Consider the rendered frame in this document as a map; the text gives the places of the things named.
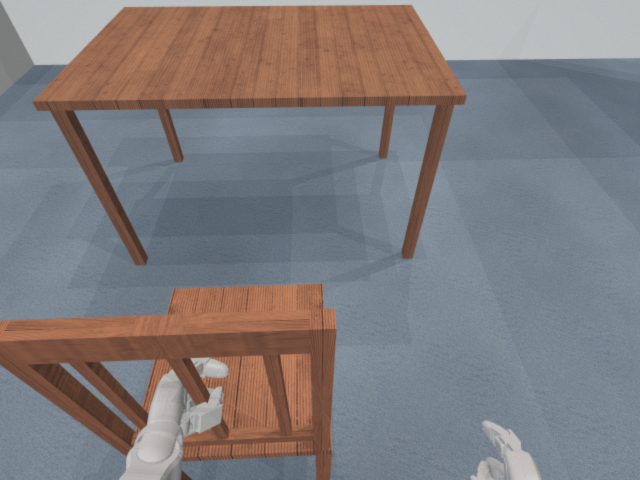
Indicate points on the left robot hand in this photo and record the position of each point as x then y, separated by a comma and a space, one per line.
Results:
171, 400

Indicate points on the robot left forearm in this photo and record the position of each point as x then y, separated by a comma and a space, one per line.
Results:
157, 453

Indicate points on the table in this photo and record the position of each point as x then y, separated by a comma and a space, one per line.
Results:
255, 57

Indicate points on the right robot hand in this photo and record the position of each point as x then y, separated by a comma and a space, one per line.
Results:
517, 464

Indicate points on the chair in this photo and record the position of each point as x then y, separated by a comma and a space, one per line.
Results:
278, 342

